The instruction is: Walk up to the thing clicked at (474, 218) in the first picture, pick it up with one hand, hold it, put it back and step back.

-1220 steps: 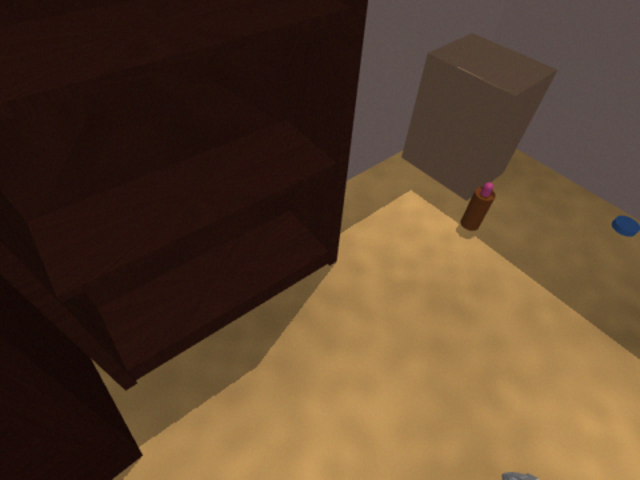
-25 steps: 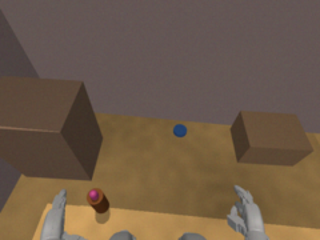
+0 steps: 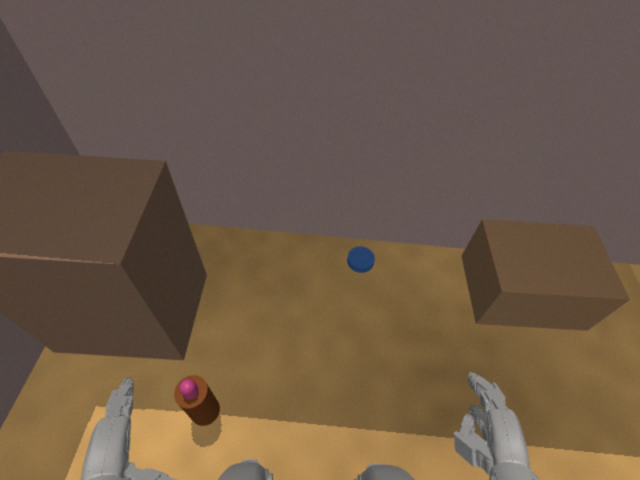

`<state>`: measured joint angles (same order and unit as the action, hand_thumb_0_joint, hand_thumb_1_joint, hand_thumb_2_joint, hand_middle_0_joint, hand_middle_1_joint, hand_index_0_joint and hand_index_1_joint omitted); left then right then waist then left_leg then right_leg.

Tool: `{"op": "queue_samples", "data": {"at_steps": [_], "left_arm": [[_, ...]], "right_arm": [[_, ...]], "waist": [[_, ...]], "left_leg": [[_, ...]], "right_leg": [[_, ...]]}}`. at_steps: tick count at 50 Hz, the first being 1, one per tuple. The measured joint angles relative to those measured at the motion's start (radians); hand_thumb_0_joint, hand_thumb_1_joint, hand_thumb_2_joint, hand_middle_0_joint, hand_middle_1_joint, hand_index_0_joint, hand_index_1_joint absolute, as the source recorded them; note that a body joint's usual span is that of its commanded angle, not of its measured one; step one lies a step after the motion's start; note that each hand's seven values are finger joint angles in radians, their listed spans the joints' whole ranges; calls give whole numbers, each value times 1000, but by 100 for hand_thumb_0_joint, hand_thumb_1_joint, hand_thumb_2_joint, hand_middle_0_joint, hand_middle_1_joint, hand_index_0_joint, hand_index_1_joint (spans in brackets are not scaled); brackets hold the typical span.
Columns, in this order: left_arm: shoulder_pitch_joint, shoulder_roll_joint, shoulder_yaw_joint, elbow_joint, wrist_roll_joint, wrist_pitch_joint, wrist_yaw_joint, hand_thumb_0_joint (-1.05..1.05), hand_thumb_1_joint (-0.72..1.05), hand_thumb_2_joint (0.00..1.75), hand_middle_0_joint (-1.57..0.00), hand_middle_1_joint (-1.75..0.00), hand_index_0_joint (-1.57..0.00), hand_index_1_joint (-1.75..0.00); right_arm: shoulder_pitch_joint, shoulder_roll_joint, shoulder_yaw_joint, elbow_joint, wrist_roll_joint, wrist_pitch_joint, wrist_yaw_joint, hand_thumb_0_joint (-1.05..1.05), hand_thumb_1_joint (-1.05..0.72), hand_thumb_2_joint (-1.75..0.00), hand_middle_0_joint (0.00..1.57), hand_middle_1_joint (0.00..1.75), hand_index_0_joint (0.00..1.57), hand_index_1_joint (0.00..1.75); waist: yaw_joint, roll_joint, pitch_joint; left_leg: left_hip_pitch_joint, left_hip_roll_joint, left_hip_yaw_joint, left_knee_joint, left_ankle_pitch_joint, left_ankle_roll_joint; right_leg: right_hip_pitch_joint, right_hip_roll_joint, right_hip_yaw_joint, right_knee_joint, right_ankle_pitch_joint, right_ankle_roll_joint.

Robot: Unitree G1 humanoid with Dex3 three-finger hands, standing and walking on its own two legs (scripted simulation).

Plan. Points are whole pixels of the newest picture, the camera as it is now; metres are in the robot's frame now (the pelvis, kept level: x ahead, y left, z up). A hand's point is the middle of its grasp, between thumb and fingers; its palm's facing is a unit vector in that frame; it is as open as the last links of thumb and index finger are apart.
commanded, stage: stand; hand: left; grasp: from the side
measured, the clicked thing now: (196, 398) +0.38 +0.29 -0.60
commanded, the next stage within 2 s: none
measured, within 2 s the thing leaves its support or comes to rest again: neither
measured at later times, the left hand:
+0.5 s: hand (148, 477) +0.15 +0.21 -0.09, palm faces -0.03 -0.94 -0.33, open 9.2 cm
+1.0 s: hand out of the picture +0.04 +0.25 -0.10, palm faces -0.01 -0.94 -0.35, open 7.4 cm
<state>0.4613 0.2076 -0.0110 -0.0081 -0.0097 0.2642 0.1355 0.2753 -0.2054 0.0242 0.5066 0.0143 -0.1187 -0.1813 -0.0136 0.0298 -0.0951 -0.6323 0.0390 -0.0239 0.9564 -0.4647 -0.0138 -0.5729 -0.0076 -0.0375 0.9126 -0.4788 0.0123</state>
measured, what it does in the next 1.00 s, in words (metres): rises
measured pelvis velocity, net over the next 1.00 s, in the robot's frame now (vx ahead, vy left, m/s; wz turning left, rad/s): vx -0.02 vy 0.01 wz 0.00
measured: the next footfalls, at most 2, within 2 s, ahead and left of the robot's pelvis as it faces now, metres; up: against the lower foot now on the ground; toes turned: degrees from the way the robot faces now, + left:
none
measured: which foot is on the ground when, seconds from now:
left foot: down 0.00-1.00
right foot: down 0.00-1.00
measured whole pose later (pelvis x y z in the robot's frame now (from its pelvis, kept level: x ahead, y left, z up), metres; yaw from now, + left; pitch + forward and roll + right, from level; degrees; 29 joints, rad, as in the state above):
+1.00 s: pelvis -0.02 +0.01 +0.05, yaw +0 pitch -4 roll +0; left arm 0.20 0.32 0.00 1.04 0.03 -0.01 0.02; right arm 0.17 -0.30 -0.02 1.07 -0.03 0.00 -0.01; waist 0.01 0.01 0.05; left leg -0.18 -0.01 0.01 0.44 -0.21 0.01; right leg -0.15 -0.05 -0.01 0.46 -0.24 0.03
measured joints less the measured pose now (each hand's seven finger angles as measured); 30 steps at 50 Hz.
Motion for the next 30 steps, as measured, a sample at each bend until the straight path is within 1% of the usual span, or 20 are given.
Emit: {"op": "queue_samples", "data": {"at_steps": [5, 9, 13, 18, 19, 20, 21, 22, 23, 26, 30], "left_arm": [[2, -1, 2, 0, 0, 3, 0, -1, -55, 5, -6, -6, -6, -6], [0, -2, 2, 2, 1, 2, 1, -1, -45, 15, -11, -13, -11, -13], [-1, -4, 2, 2, -1, 3, -1, -1, -26, 35, -16, -21, -16, -21], [1, -2, 1, 1, -1, 4, -2, -1, 7, 63, -19, -26, -19, -26], [-20, 3, -2, 44, 20, -32, -13, -1, 15, 67, -19, -27, -19, -27], [-60, 16, -6, 123, 45, -80, -31, -1, 22, 70, -19, -27, -19, -27], [-102, 30, -7, 209, 62, -120, -50, -1, 29, 74, -20, -28, -20, -28], [-137, 44, -7, 290, 72, -149, -67, -1, 37, 76, -20, -28, -20, -28], [-165, 57, -4, 360, 75, -172, -80, 0, 44, 79, -20, -28, -20, -28], [-208, 88, 8, 515, 67, -217, -107, 0, 62, 84, -20, -29, -20, -29], [-216, 110, 22, 658, 57, -249, -114, 0, 77, 87, -20, -29, -21, -29]], "right_arm": [[2, -1, -2, 0, 0, 3, -3, 1, -90, -90, 20, 30, 20, 30], [0, -3, -4, 0, 0, 2, -3, 1, -91, -90, 20, 30, 20, 30], [-2, -5, -5, -2, 1, 3, -3, 1, -91, -90, 20, 30, 20, 30], [-2, -4, -4, -4, 0, 2, -4, 1, -91, -90, 20, 30, 20, 30], [-14, -6, -8, 18, -26, 2, 7, 1, -91, -90, 20, 30, 20, 30], [-36, -14, -10, 60, -55, 13, 29, 1, -91, -90, 20, 30, 20, 30], [-58, -24, -8, 108, -75, 33, 54, 1, -91, -90, 20, 30, 20, 30], [-78, -33, -6, 153, -86, 54, 77, 0, -91, -90, 20, 30, 20, 30], [-93, -41, -7, 190, -89, 72, 98, 0, -91, -90, 20, 30, 20, 30], [-103, -61, -25, 257, -76, 95, 142, 1, -91, -90, 20, 30, 21, 30], [-88, -86, -52, 320, -65, 103, 164, 1, -91, -90, 20, 30, 21, 30]], "waist": [[-1, -1, -4], [-1, -2, -3], [-1, -1, -1], [-1, -1, 0], [2, -4, 20], [10, -11, 44], [17, -21, 61], [22, -30, 72], [25, -37, 81], [28, -50, 103], [26, -50, 113]], "left_leg": [[3, 2, -2, -1, -1, -2], [7, 2, -3, -1, 0, -3], [6, 2, -4, -2, 2, -3], [4, 1, -3, -3, 6, -3], [21, -1, -2, -10, 9, -1], [47, -6, 3, -24, 16, 1], [72, -11, 9, -41, 25, 3], [92, -16, 14, -59, 34, 5], [112, -20, 18, -77, 43, 7], [165, -28, 27, -129, 67, 10], [226, -32, 33, -191, 93, 15]], "right_leg": [[4, 2, -2, -1, -1, -1], [7, 2, -2, 0, -1, -2], [7, 2, -4, -1, 1, -3], [4, 2, -3, -2, 4, -3], [20, -1, -2, -4, 5, -4], [42, -6, 2, -11, 8, -5], [61, -11, 7, -18, 12, -6], [76, -16, 12, -27, 17, -7], [92, -20, 15, -38, 22, -6], [137, -27, 22, -77, 41, -2], [196, -31, 27, -138, 70, 5]]}}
